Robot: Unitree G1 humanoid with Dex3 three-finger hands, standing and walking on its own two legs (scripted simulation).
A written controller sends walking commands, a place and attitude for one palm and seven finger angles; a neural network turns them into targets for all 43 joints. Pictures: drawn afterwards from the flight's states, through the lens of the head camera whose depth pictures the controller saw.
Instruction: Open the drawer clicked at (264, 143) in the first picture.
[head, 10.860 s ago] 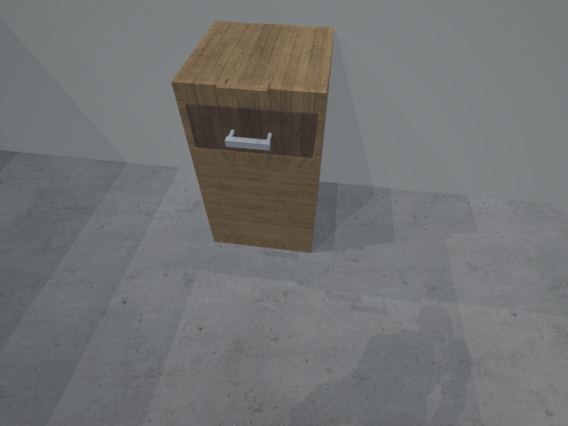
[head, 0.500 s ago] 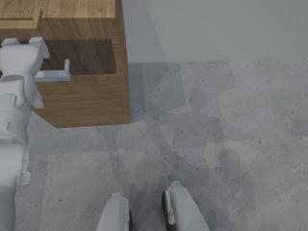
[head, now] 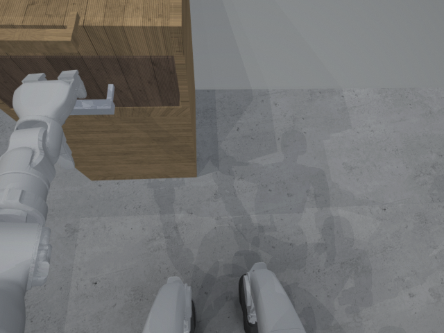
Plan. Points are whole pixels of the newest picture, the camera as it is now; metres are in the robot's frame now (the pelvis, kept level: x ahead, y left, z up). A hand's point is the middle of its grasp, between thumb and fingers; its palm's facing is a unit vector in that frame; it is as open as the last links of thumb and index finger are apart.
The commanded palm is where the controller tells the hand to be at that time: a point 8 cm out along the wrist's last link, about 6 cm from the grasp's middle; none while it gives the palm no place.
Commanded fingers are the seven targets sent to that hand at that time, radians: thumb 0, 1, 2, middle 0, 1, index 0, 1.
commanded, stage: move the hooked fingers above the handle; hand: left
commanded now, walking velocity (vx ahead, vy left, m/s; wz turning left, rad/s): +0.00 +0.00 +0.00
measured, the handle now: (80, 98) +0.57 +0.26 -0.06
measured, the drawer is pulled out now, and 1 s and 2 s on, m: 0.00 0.00 0.00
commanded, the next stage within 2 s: lower the fingers behind the handle in 0.30 s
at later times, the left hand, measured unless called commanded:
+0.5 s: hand (59, 121) +0.49 +0.27 -0.01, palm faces -0.19 -0.02 -0.98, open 13.9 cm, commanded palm +0.51 +0.26 +0.03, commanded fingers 0.00 -0.50 0.30 -0.30 -1.20 -0.30 -1.20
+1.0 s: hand (66, 115) +0.52 +0.27 -0.04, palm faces -0.04 +0.00 -1.00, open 13.9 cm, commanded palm +0.51 +0.25 +0.00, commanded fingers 0.00 -0.50 0.30 -0.30 -1.20 -0.30 -1.20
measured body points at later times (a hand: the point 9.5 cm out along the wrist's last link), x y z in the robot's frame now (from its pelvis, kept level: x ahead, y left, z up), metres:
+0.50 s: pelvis +0.00 +0.00 +0.00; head +0.16 +0.01 +0.42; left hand +0.50 +0.27 +0.04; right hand +0.02 -0.28 -0.12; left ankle +0.00 +0.10 -0.64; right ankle +0.06 -0.14 -0.64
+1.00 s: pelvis +0.00 +0.00 -0.03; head +0.18 +0.01 +0.38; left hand +0.52 +0.27 +0.02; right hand +0.01 -0.28 -0.16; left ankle +0.00 +0.10 -0.64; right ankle +0.06 -0.14 -0.64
